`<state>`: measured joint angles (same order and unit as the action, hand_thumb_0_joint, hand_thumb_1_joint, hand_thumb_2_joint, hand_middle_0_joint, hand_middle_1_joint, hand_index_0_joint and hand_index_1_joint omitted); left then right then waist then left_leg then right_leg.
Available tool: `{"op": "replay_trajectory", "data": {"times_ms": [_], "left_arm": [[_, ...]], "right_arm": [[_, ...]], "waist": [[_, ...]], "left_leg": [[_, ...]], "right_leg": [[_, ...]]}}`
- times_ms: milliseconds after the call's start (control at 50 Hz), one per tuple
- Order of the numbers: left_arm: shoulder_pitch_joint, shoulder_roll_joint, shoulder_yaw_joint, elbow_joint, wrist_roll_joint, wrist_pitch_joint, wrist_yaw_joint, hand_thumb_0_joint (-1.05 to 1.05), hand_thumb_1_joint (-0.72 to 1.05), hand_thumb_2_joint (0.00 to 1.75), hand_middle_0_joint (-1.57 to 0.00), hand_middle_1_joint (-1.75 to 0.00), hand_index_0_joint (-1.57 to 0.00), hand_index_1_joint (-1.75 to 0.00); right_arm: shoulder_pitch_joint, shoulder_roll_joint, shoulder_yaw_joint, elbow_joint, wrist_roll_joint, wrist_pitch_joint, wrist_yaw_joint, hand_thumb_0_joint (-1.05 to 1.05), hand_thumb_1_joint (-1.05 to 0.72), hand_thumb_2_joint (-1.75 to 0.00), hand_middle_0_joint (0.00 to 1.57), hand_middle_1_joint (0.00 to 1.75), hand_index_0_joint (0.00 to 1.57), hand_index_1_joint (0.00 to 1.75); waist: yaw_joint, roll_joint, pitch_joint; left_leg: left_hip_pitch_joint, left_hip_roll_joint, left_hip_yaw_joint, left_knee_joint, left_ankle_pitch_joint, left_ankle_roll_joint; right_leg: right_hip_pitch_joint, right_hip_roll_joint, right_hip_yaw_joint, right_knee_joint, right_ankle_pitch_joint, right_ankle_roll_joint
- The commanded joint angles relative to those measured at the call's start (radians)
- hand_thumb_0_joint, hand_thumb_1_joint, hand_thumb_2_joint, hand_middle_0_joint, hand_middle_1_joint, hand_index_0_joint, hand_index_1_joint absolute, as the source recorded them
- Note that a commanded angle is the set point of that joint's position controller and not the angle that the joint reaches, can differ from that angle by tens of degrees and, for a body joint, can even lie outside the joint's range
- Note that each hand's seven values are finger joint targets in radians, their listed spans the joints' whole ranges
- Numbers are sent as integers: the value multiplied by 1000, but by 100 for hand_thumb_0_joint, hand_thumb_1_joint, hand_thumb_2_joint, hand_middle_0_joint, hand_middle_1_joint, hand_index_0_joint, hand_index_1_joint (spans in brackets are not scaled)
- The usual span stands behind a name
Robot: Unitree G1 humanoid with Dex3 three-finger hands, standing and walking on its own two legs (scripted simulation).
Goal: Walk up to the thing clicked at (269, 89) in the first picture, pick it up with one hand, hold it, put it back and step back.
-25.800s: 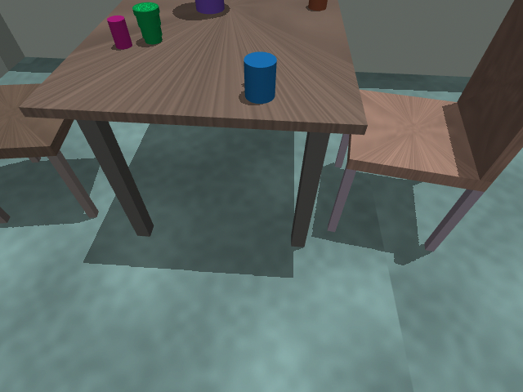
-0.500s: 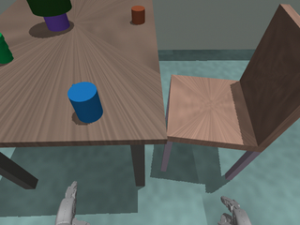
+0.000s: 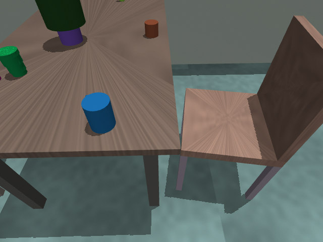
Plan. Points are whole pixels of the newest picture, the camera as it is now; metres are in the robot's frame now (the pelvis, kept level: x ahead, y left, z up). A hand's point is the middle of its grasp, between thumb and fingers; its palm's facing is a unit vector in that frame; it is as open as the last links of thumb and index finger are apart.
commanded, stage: home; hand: left
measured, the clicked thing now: (97, 110) +0.49 +0.21 +0.03
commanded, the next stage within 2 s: stand in 1.28 s
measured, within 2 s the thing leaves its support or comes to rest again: neither
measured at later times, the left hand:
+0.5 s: hand out of the picture +0.06 +0.26 -0.15, palm faces -0.04 -0.93 -0.35, open 17.6 cm
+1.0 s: hand out of the picture +0.08 +0.26 -0.15, palm faces -0.03 -0.94 -0.35, open 17.6 cm
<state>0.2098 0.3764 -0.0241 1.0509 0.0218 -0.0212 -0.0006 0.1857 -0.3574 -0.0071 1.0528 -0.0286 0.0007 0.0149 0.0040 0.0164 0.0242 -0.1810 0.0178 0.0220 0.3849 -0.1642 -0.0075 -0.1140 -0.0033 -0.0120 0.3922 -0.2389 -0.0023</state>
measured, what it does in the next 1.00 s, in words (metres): stands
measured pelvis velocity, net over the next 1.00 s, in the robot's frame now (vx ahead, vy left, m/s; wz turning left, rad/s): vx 0.01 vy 0.01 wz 0.00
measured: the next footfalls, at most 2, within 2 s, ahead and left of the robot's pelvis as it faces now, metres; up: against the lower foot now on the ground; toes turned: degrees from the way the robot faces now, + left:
none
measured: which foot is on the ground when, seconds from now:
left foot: down 0.00-1.00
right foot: down 0.00-1.00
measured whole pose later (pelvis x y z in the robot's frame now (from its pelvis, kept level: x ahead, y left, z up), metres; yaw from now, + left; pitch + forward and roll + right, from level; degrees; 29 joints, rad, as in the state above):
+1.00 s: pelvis +0.01 +0.01 +0.00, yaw +0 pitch -2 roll +0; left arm 0.13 0.35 -0.02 1.14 0.01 -0.02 0.00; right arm 0.12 -0.35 0.01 1.14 -0.01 -0.02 0.00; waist 0.00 0.01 0.03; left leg -0.14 0.01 0.02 0.32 -0.15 0.00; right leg -0.06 -0.01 -0.01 0.31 -0.21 0.01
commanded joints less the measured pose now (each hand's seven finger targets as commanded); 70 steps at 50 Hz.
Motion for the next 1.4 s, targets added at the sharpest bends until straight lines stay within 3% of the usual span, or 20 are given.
{"op": "replay_trajectory", "data": {"times_ms": [0, 100, 200, 240, 340, 500, 540, 600, 680, 760, 900, 1020, 1100, 1300, 1360, 1380], "left_arm": [[-72, 213, 45, -37, -4, -24, 17, 0, -61, 2, -4, -4, -4, -4], [-63, 216, 44, 1, -5, -16, 17, 0, -60, 3, -4, -5, -4, -4], [-64, 204, 44, 17, -7, -19, 16, 0, -60, 3, -4, -4, -4, -4], [-71, 212, 47, 21, -6, -20, 17, 0, -60, 3, -4, -5, -4, -4], [-79, 198, 45, 23, -8, -18, 17, 0, -60, 3, -4, -5, -4, -4], [-99, 195, 47, 29, -7, -14, 17, 0, -60, 3, -4, -4, -4, -4], [-97, 193, 45, 29, -6, -16, 17, 0, -60, 3, -4, -4, -4, -4], [-96, 193, 46, 34, -9, -15, 17, 0, -60, 3, -4, -4, -4, -4], [-105, 196, 49, 30, -10, -15, 17, 0, -61, 2, -4, -4, -4, -4], [-108, 195, 51, 34, -8, -12, 17, 0, -60, 3, -4, -4, -4, -4], [-112, 192, 50, 33, -9, -12, 17, 0, -60, 2, -4, -4, -4, -4], [-119, 190, 52, 33, -10, -9, 18, 0, -59, 3, -5, -5, -4, -5], [-115, 187, 52, 32, -10, -9, 17, 0, -59, 3, -5, -5, -4, -5], [-114, 191, 55, 31, -10, -10, 17, 0, -59, 3, -5, -5, -4, -5], [-115, 192, 57, 28, -9, -10, 16, 0, -58, 4, -5, -5, -5, -5], [-115, 187, 57, 31, -11, -8, 16, 0, -50, 12, -13, -13, -13, -13]], "right_arm": [[-62, -196, -26, -47, 7, -30, -11, 0, -90, -90, 20, 30, 20, 30], [-69, -209, -27, -15, 7, -27, -14, 0, -90, -90, 20, 30, 20, 30], [-63, -199, -26, -2, 10, -29, -14, 0, -90, -90, 20, 30, 20, 30], [-59, -195, -24, 3, 11, -28, -15, 0, -90, -90, 20, 30, 20, 30], [-70, -200, -20, 8, 13, -32, -19, 0, -90, -90, 20, 30, 20, 30], [-75, -205, -18, 17, 15, -29, -21, 0, -90, -90, 20, 30, 20, 30], [-82, -203, -18, 14, 15, -29, -21, 0, -90, -90, 20, 30, 20, 30], [-86, -207, -20, 22, 16, -29, -21, 0, -90, -90, 20, 30, 20, 30], [-84, -205, -18, 20, 15, -34, -22, 0, -90, -90, 20, 30, 20, 30], [-86, -209, -21, 21, 15, -33, -24, 0, -90, -90, 20, 30, 20, 30], [-93, -206, -21, 24, 18, -35, -26, 0, -90, -90, 20, 30, 20, 30], [-94, -211, -23, 29, 17, -30, -27, 0, -90, -90, 20, 30, 20, 30], [-102, -207, -21, 26, 16, -35, -27, 0, -90, -90, 20, 30, 20, 30], [-108, -204, -23, 27, 18, -31, -24, 0, -90, -90, 20, 30, 20, 30], [-103, -203, -22, 26, 17, -34, -26, 0, -90, -90, 20, 30, 20, 30], [-92, -202, -21, 30, 17, -34, -25, 0, -90, -90, 20, 30, 20, 30]], "waist": [[-5, -12, -35], [0, -5, 27], [-1, -12, -6], [-7, -22, 11], [-1, -4, -23], [-6, -9, -9], [-4, -19, -27], [-6, -14, -19], [-6, -10, -45], [-7, -6, -38], [-3, -18, -70], [-6, -13, -40], [-4, -1, -44], [-8, -23, -29], [-5, -16, -35], [-10, -6, -25]], "left_leg": [[49, 103, -119, -89, 47, 30], [24, 95, -130, -115, -61, 25], [41, 100, -125, -109, -2, 30], [45, 96, -123, -109, -19, 26], [63, 106, -121, -102, 70, 27], [51, 106, -121, -116, 29, 26], [62, 111, -117, -105, 82, 30], [69, 107, -118, -107, 67, 27], [74, 114, -114, -104, 154, 26], [71, 113, -114, -107, 118, 27], [97, 119, -111, -92, 224, 28], [85, 116, -110, -103, 158, 26], [97, 118, -107, -99, 205, 24], [96, 110, -112, -114, 126, 25], [98, 117, -111, -109, 170, 27], [82, 112, -111, -119, 143, 24]], "right_leg": [[-39, -112, 110, -106, 68, -25], [-88, -107, 111, -139, -30, -25], [-52, -116, 116, -142, 34, -24], [-75, -115, 120, -152, 2, -23], [-31, -122, 114, -135, 104, -21], [-31, -120, 108, -148, 64, -19], [-15, -125, 107, -144, 120, -17], [-27, -123, 104, -148, 101, -15], [11, -127, 103, -130, 172, -16], [7, -126, 100, -138, 140, -13], [43, -134, 93, -127, 236, -12], [22, -133, 93, -143, 174, -12], [23, -135, 93, -136, 209, -12], [0, -131, 89, -157, 140, -14], [12, -136, 92, -144, 176, -17], [14, -133, 91, -150, 149, -15]]}}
